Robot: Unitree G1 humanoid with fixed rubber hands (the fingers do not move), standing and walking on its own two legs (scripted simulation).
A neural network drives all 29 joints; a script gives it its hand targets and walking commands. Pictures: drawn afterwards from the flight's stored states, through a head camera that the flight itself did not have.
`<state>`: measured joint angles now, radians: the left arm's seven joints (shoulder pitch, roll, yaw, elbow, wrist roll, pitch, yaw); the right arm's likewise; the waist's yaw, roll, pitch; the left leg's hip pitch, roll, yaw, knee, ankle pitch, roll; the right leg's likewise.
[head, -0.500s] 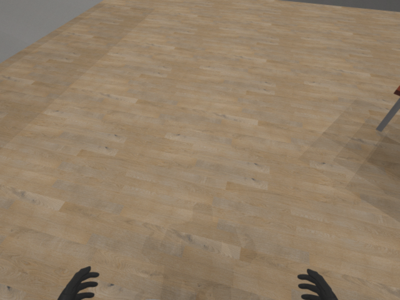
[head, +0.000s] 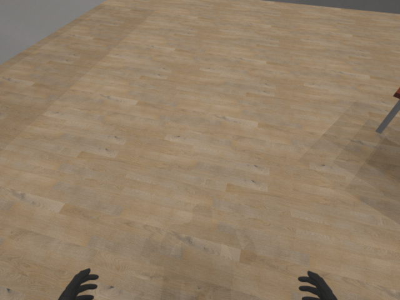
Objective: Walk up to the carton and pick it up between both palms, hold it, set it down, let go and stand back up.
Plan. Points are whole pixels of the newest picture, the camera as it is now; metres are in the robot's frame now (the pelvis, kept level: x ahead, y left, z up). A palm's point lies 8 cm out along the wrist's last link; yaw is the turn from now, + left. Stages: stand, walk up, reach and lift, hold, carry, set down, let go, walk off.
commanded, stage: stand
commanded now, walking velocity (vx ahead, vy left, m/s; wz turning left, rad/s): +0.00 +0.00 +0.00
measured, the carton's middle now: out of the picture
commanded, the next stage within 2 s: walk up in 1.92 s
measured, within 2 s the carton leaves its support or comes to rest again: neither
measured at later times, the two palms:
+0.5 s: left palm out of the picture +0.11 +0.27 -0.09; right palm out of the picture +0.12 -0.26 -0.09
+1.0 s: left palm out of the picture +0.12 +0.27 -0.09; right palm out of the picture +0.12 -0.26 -0.09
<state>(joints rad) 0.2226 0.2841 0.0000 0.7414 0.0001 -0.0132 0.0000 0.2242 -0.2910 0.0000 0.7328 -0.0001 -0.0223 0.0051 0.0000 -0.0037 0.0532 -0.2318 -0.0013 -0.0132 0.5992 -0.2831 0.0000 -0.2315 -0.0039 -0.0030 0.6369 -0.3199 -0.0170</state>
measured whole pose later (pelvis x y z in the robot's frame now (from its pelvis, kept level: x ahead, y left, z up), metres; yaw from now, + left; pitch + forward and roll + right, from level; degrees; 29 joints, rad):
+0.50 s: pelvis +0.00 +0.01 +0.00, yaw +0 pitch -5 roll +0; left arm 0.22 0.28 0.00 0.76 0.00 -0.01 0.00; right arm 0.22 -0.29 0.00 0.74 0.00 -0.02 0.01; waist 0.00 0.00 0.05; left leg -0.21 0.00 -0.01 0.55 -0.26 0.00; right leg -0.20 0.00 0.00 0.58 -0.29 -0.01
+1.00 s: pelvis +0.01 +0.00 +0.01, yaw +0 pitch -4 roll +1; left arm 0.22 0.28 0.00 0.77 0.00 -0.01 0.00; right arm 0.22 -0.29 0.00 0.76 0.00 -0.02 0.01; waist 0.00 0.00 0.05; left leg -0.19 0.00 -0.01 0.51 -0.25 0.00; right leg -0.18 0.00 0.00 0.54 -0.28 -0.01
